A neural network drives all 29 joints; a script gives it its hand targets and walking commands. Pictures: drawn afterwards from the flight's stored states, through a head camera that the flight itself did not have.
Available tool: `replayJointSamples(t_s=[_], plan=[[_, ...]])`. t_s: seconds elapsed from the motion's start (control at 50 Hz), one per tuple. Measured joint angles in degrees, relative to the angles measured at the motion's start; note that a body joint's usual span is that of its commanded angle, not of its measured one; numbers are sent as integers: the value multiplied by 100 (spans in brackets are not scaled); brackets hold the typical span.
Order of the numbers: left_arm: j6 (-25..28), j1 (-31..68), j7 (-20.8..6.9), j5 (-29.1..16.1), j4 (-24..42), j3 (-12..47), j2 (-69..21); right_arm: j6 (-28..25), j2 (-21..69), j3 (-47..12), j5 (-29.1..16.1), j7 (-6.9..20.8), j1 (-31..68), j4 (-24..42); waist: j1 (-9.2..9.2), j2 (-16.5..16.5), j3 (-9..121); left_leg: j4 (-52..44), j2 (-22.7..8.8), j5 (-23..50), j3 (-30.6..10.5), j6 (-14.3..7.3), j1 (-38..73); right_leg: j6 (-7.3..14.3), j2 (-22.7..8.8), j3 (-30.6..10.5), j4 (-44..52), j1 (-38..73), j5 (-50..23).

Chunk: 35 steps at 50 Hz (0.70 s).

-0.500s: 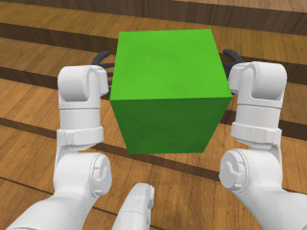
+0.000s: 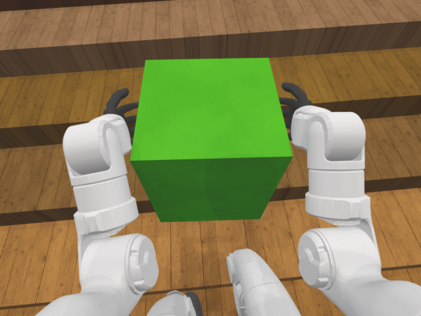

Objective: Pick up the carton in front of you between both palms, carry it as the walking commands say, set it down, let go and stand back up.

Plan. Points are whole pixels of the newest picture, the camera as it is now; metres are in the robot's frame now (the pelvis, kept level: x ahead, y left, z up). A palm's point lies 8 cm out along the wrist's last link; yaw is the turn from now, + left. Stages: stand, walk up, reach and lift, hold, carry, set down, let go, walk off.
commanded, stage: carry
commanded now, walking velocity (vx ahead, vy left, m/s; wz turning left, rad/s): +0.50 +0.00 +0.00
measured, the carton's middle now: (209, 148) +0.39 -0.03 +0.05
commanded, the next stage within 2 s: none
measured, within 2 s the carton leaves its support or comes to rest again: neither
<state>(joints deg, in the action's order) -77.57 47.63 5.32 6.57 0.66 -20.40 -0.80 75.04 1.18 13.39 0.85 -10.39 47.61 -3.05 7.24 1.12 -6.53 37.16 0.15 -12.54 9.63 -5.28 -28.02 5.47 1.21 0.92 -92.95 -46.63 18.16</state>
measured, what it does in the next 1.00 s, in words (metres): climbs: right foot 0.14 m higher, then left foot 0.14 m higher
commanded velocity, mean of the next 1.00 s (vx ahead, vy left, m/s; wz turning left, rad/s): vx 0.50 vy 0.00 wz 0.00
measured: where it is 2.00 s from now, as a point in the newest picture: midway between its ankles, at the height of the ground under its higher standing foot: (181, 63)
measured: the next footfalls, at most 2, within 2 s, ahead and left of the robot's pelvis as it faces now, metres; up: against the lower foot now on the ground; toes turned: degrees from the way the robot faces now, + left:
right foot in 0.32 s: +0.41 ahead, -0.15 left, +0.14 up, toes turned -5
left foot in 0.90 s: +0.74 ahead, +0.09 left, +0.27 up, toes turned +8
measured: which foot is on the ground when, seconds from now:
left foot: down 0.00-0.34, up 0.36-0.88, down 0.90-1.00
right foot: up 0.00-0.30, down 0.32-0.92, up 0.94-1.00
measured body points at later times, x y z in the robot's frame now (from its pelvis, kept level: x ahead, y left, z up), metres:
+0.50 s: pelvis +0.28 -0.08 +0.12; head +0.30 -0.07 +0.56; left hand +0.63 +0.13 +0.24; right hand +0.68 -0.17 +0.24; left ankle +0.21 +0.03 -0.42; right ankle +0.37 -0.15 -0.58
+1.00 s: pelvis +0.57 +0.00 +0.21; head +0.59 -0.02 +0.66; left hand +0.97 +0.12 +0.36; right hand +0.94 -0.18 +0.35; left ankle +0.70 +0.08 -0.44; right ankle +0.41 -0.12 -0.39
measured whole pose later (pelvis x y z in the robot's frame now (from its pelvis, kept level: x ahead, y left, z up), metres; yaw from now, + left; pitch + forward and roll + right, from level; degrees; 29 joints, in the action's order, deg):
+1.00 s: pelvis +0.57 +0.00 +0.21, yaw +1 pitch +3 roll +4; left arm -77.4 50.6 4.8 5.1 -14.9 -20.7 3.4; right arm 77.0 -0.3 11.2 2.5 -9.3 52.4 -17.1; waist 7.5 1.8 1.3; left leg 56.9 0.7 -16.8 11.9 -6.6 -44.0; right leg 1.6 -2.0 -4.1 -76.7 -22.4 10.1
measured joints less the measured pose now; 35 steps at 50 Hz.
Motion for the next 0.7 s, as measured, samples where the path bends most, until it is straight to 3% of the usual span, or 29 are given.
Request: replayJointSamples(t_s=[0.04, 0.12, 0.16, 0.2, 0.24, 0.3, 0.34, 0.36, 0.4, 0.46, 0.52, 0.62, 0.7], plan=[[31, 34, 1, -15, 169, 45, 4, -23, 33, 82, 33, 11, 54, 179, -82, -3, 128, -287, -17, -26, -41, 24, 277, 32, -120, 130, 159, -423, 135], [5, 144, -3, -75, 94, 161, 146, 13, 23, 111, 138, 75, 201, 132, -135, 58, 532, -657, -41, -241, -205, 138, 845, 143, -347, 97, -1510, -1526, 1097], [-47, 238, 0, -79, -138, 256, 209, 107, -57, 99, 155, 118, 240, -2, -179, 61, 682, -899, -141, -344, -334, 243, 1231, 129, -482, 109, -1779, -1976, 1160], [-120, 328, 29, -81, -424, 358, 247, 221, -140, 118, 162, 169, 258, -178, -264, 66, 839, -1297, -268, -370, -437, 324, 1679, 65, -650, 248, -1262, -2211, 951], [-191, 390, 72, -111, -727, 456, 282, 336, -203, 167, 186, 219, 297, -408, -399, 12, 1030, -1867, -433, -297, -468, 369, 2156, 64, -748, 522, -68, -2071, 657], [-187, 511, 157, -207, -1306, 626, 312, 436, -301, 316, 276, 322, 355, -813, -679, -80, 1306, -2225, -688, -66, -326, 446, 2545, 206, -590, 908, 1994, -1118, 139], [-74, 504, 217, -250, -1659, 726, 258, 408, -370, 409, 344, 408, 316, -1058, -1057, -149, 1281, -1164, -931, 72, -233, 390, 2297, 173, -278, 1059, 2988, -247, -15], [0, 468, 241, -261, -1756, 792, 226, 355, -396, 464, 382, 454, 296, -1161, -1243, -201, 1200, 41, -935, 168, -513, 399, 1849, 134, -212, 1096, 3048, -72, 32], [116, 330, 299, -318, -1835, 888, 162, 275, -413, 550, 452, 522, 225, -1269, -1478, -263, 1012, 2902, -492, 113, -1215, 351, 722, 113, -154, 1094, 3323, 295, 81], [141, 42, 355, -482, -1627, 996, 176, 305, -283, 567, 565, 518, 51, -1064, -1560, -359, 740, 5485, -19, 209, -1359, 81, -559, 57, -60, 1046, 4137, 1011, -84], [138, 32, 379, -602, -1334, 961, 235, 367, -183, 517, 561, 448, -42, -594, -1447, -296, 530, 6152, 22, 77, -1077, -91, -1538, 57, -54, 984, 4936, 1642, -242], [141, 294, 382, -558, -863, 717, 194, 400, -244, 425, 436, 358, 140, -50, -1202, -278, 560, 5832, -218, -274, -694, -97, -2639, 0, -106, 853, 5782, 2372, -279], [65, 455, 351, -407, -846, 591, 109, 475, -396, 384, 332, 344, 329, -131, -1145, -352, 867, 7433, -363, -1194, -723, -153, -3654, -126, -150, 675, 6166, 2927, -65]])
